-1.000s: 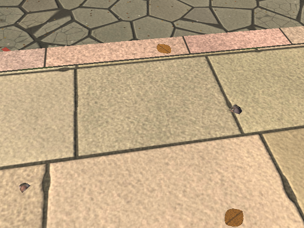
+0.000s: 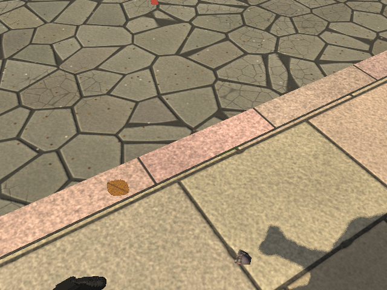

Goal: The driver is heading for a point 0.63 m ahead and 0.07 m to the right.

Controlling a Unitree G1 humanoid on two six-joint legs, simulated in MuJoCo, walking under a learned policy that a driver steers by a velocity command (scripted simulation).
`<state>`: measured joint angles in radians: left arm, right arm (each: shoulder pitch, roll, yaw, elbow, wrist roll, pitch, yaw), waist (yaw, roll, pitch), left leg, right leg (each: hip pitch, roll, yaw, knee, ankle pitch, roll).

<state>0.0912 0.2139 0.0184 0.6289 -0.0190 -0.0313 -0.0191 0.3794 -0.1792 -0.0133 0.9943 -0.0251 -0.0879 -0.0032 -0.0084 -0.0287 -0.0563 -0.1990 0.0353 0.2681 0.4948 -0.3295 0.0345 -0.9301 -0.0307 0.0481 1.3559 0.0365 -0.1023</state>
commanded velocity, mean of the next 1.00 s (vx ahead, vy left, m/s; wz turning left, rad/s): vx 0.42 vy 0.00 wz -0.35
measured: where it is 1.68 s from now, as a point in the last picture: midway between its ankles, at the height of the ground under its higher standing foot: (230, 278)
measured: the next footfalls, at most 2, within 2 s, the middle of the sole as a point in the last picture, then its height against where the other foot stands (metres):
right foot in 0.28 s outside the picture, level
left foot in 0.74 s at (199, 258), level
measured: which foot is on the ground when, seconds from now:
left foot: down 0.00-0.28, up 0.30-0.72, down 0.74-1.00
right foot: up 0.00-0.26, down 0.28-0.74, up 0.76-1.00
